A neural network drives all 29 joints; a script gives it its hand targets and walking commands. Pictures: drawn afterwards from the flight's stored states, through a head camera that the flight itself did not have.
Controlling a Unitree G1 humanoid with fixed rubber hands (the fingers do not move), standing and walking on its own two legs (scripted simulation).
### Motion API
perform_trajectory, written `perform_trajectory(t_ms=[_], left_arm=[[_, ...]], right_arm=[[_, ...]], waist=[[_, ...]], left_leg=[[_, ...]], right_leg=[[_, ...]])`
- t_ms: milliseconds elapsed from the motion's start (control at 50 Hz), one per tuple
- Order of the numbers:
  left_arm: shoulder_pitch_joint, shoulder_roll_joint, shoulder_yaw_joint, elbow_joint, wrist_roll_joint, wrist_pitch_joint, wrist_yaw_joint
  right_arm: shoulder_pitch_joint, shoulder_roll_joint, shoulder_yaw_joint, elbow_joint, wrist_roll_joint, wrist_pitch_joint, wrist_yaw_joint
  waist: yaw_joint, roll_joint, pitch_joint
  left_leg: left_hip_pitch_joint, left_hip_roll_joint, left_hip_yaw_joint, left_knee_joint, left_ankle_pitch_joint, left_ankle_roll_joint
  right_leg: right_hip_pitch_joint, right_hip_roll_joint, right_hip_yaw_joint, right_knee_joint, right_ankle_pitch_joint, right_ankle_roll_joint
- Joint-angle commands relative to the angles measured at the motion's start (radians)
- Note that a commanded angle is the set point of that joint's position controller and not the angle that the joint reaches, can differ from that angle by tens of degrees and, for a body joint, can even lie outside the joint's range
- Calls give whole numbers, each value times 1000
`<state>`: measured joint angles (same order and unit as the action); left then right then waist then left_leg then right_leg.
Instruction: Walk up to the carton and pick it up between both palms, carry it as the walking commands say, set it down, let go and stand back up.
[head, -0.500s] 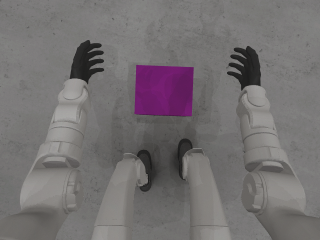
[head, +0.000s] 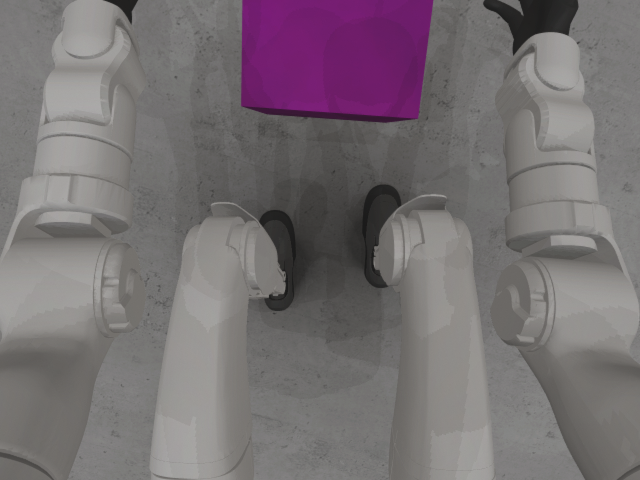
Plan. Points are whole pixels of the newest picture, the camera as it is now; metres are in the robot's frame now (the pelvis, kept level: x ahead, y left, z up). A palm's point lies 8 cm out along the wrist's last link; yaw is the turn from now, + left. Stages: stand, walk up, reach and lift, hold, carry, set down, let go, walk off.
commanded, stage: reach and lift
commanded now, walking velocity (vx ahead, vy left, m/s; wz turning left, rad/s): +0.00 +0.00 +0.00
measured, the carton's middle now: (332, 49) +0.52 -0.03 -0.39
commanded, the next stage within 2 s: none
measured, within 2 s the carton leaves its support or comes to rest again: neither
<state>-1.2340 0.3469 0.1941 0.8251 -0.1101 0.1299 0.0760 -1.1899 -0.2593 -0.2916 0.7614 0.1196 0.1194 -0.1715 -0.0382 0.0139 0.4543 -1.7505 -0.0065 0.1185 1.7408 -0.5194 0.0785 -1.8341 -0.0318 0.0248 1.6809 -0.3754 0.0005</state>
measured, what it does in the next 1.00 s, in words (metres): lowers itself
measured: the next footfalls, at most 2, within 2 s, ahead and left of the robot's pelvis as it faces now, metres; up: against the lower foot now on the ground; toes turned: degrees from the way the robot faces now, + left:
none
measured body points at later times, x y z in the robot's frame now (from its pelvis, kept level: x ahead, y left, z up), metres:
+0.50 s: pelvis -0.01 -0.01 -0.11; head +0.36 -0.03 +0.14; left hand +0.53 +0.14 -0.30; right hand +0.50 -0.24 -0.29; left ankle +0.12 +0.08 -0.48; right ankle +0.16 -0.12 -0.48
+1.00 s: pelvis +0.00 -0.01 -0.13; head +0.37 -0.03 +0.10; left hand +0.55 +0.16 -0.33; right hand +0.51 -0.26 -0.33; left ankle +0.12 +0.08 -0.48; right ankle +0.16 -0.13 -0.48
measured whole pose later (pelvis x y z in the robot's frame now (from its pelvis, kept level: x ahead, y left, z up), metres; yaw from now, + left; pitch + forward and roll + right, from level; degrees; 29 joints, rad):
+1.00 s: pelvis +0.00 -0.01 -0.13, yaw +2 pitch +30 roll +2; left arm -1.43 0.46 0.03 1.12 -0.23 0.06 0.06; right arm -1.41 -0.43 -0.06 1.16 0.37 0.01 -0.13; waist -0.09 -0.01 0.52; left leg -2.13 0.01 0.12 2.18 -0.58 0.08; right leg -2.23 -0.03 0.02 2.11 -0.42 -0.01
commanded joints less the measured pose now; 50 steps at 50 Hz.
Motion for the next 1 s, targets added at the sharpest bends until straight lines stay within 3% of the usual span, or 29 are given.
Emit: perform_trajectory(t_ms=[0, 20, 40, 60, 80, 100, 140, 160, 200, 260, 320, 340, 380, 420, 460, 480, 500, 540, 560, 640, 680, 740, 760, 780, 800, 820, 900, 940, 980], left_arm=[[-445, 292, -96, -331, -140, -5, 27], [-466, 329, -85, -429, -148, 9, 42], [-442, 344, -69, -244, -159, 30, 43], [-493, 310, -141, -235, -153, 51, 39], [-508, 320, -147, -445, -168, 54, 50], [-534, 361, -94, -415, -180, 54, 50], [-475, 346, -87, -68, -137, 48, 38], [-530, 357, -86, -238, -139, 30, 33], [-525, 305, -95, -79, -137, 23, 34], [-479, 290, -83, 110, -101, 19, 12], [-445, 269, -99, 81, -115, -29, -10], [-466, 245, -118, 239, -90, -31, -14], [-534, 295, -103, 33, -107, -70, -14], [-512, 272, -114, 181, -89, -86, -13], [-503, 324, -105, 212, -21, -91, -8], [-571, 301, -103, 73, -78, -105, -5], [-570, 327, -113, 126, -30, -110, 13], [-514, 309, -128, 194, -74, -118, 0], [-485, 310, -132, 264, -78, -121, -5], [-476, 205, -190, 288, -126, -129, -29], [-467, 204, -219, 245, -142, -138, -28], [-466, 222, -214, 247, -173, -135, -16], [-427, 202, -202, 263, -167, -132, -17], [-468, 205, -220, 217, -172, -134, -17], [-452, 200, -205, 198, -179, -137, -19], [-454, 223, -204, 179, -181, -138, -14], [-431, 195, -232, 238, -193, -127, -31], [-457, 257, -202, 159, -191, -140, -10], [-440, 230, -186, 229, -181, -136, -4]], right_arm=[[-358, -295, 60, -352, 73, -13, -38], [-353, -334, 75, -401, 101, 7, -47], [-360, -300, 115, -270, 111, 27, -44], [-416, -329, 73, -241, 77, 36, -41], [-387, -334, 112, -397, 135, 41, -36], [-428, -299, 155, -438, 142, 52, -34], [-391, -259, 129, -77, 71, 50, -35], [-386, -292, 95, -196, 67, 25, -34], [-477, -288, 96, -175, 69, -2, -32], [-324, -247, 87, 188, 12, -13, -8], [-351, -256, 76, 140, 20, -66, -5], [-414, -243, 77, 209, 47, -74, 4], [-481, -226, 145, 31, 88, -98, 4], [-363, -145, 146, 294, 88, -97, 26], [-403, -158, 173, 354, 135, -98, 36], [-496, -189, 183, 160, 136, -117, 29], [-502, -201, 158, 149, 153, -141, 31], [-403, -162, 177, 279, 150, -130, 27], [-437, -154, 228, 302, 200, -131, 44], [-430, -122, 292, 317, 228, -139, 72], [-422, -176, 242, 315, 204, -156, 58], [-386, -148, 279, 275, 262, -159, 56], [-420, -136, 305, 260, 271, -155, 66], [-391, -156, 274, 264, 250, -153, 60], [-429, -161, 287, 183, 252, -166, 58], [-369, -181, 254, 250, 263, -166, 50], [-385, -136, 296, 293, 270, -152, 54], [-369, -206, 242, 235, 235, -167, 37], [-418, -181, 280, 232, 264, -162, 41]], waist=[[-75, -66, -2193], [-62, -78, -2409], [-34, -113, -2161], [-87, -44, -2039], [-82, -15, -2288], [-33, -112, -2230], [-40, -131, -1677], [-52, -60, -1786], [-46, -80, -1669], [-57, -111, -1373], [-82, -113, -1392], [-92, -72, -1264], [-6, -121, -1522], [-36, -103, -1272], [33, -52, -1168], [24, -112, -1417], [60, -26, -1394], [-7, -78, -1291], [47, -104, -1187], [48, -62, -1221], [-28, -56, -1302], [-4, -56, -1403], [59, -39, -1348], [-32, -69, -1396], [12, -103, -1471], [-25, -57, -1407], [27, -22, -1343], [-31, -58, -1447], [58, -61, -1421]], left_leg=[[489, -77, -127, -30, 260, -93], [582, -79, -142, -8, 331, -91], [462, -72, -150, 5, 196, -77], [480, -66, -162, 11, 167, -92], [667, -59, -162, 21, 304, -89], [531, -55, -121, 74, 314, -80], [224, -51, -144, 45, 39, -66], [301, -59, -148, 41, 78, -66], [228, -36, -154, 59, 32, -62], [-2, -38, -125, 120, -60, -69], [2, -31, -167, 135, -11, -63], [-29, -12, -174, 163, -40, -68], [52, -24, -161, 177, 101, -59], [-94, -18, -140, 203, 42, -70], [-68, -8, -157, 197, 3, -60], [39, -22, -173, 206, 112, -58], [19, -9, -156, 238, 132, -66], [-20, -13, -175, 233, 129, -65], [-111, -5, -165, 249, 61, -57], [-52, -9, -159, 283, 180, -62], [-3, -13, -182, 283, 217, -68], [74, 3, -164, 293, 235, -68], [20, -2, -190, 265, 203, -57], [56, -3, -174, 279, 220, -73], [8, -13, -180, 303, 260, -63], [1, -9, -164, 280, 191, -61], [-30, 0, -162, 289, 160, -56], [24, -16, -177, 296, 224, -70], [-27, -14, -165, 305, 207, -65]], right_leg=[[778, 94, -78, 56, 242, 4], [905, 87, -74, 110, 336, 5], [768, 81, -78, 130, 187, 13], [658, 85, -96, 156, 154, 15], [752, 79, -104, 172, 268, 8], [765, 72, -77, 156, 278, 24], [495, 64, -97, 199, 38, 23], [562, 73, -69, 180, 81, 8], [484, 59, -77, 182, 14, 6], [424, 54, -61, 204, -60, 6], [391, 54, -64, 252, 10, 11], [302, 45, -53, 253, -10, 9], [496, 48, -38, 281, 131, 28], [392, 47, -31, 294, 118, 23], [229, 44, -20, 322, 21, 23], [348, 45, -24, 325, 114, 27], [281, 44, -32, 347, 135, 29], [278, 35, -32, 362, 163, 32], [245, 32, 1, 343, 94, 35], [254, 24, 8, 369, 170, 36], [243, 26, -19, 384, 199, 29], [283, 22, -30, 390, 219, 31], [245, 10, -19, 407, 190, 27], [287, 9, -33, 390, 223, 24], [342, 10, -12, 405, 282, 34], [298, 22, -30, 396, 221, 17], [289, 22, -3, 383, 170, 25], [328, 19, -26, 414, 255, 27], [287, 15, -10, 408, 213, 36]])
